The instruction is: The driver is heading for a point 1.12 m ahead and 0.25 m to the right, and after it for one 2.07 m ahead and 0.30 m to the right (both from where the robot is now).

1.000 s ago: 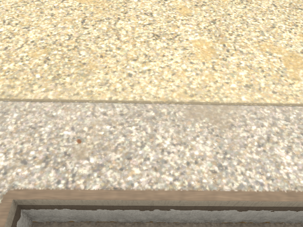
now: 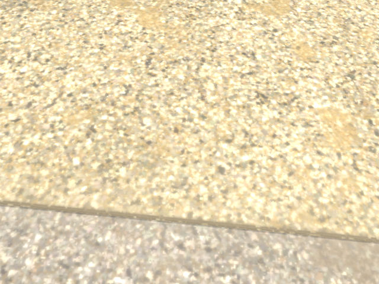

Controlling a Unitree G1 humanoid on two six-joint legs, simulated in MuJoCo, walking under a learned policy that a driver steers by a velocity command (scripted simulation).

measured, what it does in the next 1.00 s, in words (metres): walks ahead, turning right: right foot, then left foot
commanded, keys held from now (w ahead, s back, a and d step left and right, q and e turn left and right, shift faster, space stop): w+e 0.44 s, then e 0.14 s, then no key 0.04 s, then q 0.38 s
